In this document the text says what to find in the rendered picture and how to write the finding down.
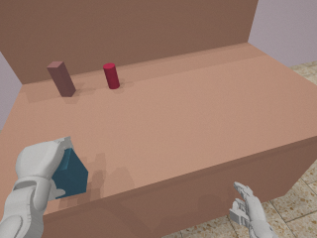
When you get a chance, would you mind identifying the robot left forearm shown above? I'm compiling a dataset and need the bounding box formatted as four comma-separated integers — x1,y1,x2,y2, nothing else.
0,176,52,238

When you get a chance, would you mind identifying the right robot hand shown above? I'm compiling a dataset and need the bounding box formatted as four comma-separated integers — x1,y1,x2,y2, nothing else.
229,181,267,228

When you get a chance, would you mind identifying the robot right forearm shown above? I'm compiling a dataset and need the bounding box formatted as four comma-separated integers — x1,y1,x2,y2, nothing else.
249,219,278,238

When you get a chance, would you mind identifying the left robot hand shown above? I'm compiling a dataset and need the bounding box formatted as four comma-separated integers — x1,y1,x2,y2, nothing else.
15,136,75,201

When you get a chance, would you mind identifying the table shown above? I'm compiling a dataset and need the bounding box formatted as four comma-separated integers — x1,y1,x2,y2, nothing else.
0,0,317,238

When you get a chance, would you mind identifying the sponge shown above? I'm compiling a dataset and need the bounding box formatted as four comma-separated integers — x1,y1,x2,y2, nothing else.
52,148,88,199

